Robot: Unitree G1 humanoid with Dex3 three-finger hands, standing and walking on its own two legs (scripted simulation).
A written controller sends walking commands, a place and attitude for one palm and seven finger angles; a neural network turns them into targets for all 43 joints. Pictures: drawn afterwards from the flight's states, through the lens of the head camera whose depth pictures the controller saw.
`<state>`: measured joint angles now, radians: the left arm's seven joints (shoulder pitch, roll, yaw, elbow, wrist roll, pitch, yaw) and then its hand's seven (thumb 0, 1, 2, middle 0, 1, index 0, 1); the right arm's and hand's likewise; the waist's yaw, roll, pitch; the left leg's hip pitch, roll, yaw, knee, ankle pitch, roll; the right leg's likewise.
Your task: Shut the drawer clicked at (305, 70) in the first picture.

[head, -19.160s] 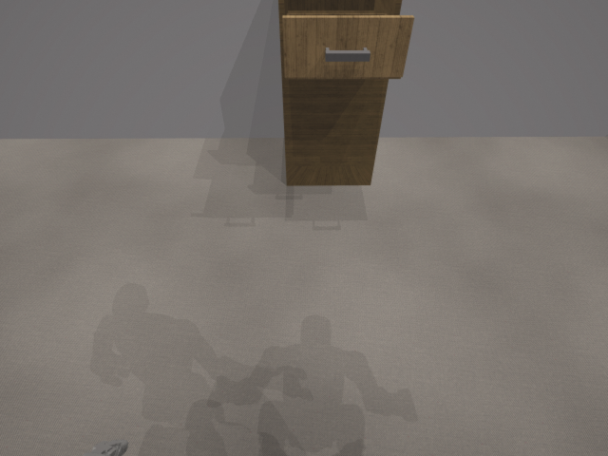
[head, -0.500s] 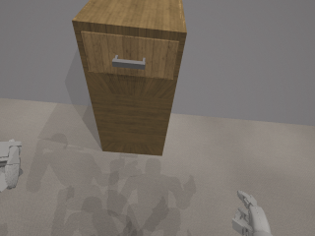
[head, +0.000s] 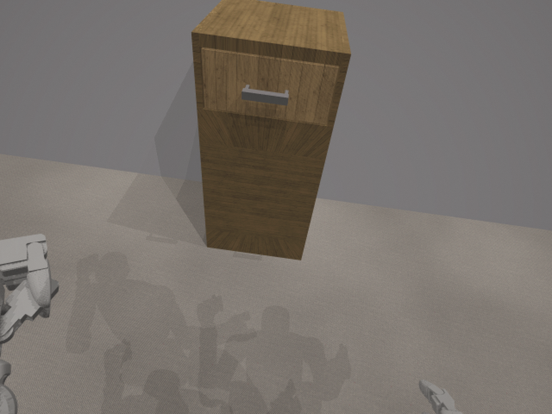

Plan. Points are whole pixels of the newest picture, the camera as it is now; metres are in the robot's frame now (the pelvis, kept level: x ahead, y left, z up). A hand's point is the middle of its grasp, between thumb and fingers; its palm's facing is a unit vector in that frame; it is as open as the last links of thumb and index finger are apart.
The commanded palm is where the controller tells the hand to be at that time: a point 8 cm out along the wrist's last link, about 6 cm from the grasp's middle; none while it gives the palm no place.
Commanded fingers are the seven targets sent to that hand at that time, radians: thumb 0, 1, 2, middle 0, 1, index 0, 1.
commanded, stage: stop stepping back and stand still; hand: left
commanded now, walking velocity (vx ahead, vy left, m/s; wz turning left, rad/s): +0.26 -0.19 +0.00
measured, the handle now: (266, 93) +0.95 +0.09 +0.04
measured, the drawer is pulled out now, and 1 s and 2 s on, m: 0.00 0.00 0.00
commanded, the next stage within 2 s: let the arm hang, fingers relaxed in 1.06 s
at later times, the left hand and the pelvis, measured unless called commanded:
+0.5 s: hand (99, 310) +0.17 +0.20 +0.17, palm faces +0.39 -0.81 -0.43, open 3.3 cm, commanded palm +0.11 +0.25 +0.19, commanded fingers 0.00 0.90 0.90 -1.40 -1.60 -1.40 -1.60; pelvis -0.02 -0.03 +0.01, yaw +0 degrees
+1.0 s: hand (129, 280) +0.21 +0.19 +0.17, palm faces +0.34 -0.80 -0.50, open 3.3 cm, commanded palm +0.15 +0.23 +0.19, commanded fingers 0.00 0.90 0.90 -1.40 -1.60 -1.40 -1.60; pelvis +0.02 -0.05 +0.01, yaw +0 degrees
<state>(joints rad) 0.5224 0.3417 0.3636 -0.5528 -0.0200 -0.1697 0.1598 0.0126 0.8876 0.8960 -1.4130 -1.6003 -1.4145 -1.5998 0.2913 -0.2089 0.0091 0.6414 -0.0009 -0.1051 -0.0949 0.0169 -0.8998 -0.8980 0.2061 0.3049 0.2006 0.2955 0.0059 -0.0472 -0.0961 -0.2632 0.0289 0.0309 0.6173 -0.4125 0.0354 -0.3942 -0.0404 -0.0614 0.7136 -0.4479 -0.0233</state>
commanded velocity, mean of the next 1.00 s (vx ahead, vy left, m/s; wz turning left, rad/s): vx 0.06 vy -0.03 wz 0.00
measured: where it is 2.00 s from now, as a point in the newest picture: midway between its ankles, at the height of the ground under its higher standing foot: outside the picture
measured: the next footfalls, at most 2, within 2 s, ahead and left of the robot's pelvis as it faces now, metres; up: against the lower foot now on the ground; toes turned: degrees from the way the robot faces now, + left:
right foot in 0.36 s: +0.03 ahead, -0.14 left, +0.00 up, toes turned -2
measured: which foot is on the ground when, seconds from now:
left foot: down 0.00-1.00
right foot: up 0.00-0.34, down 0.36-1.00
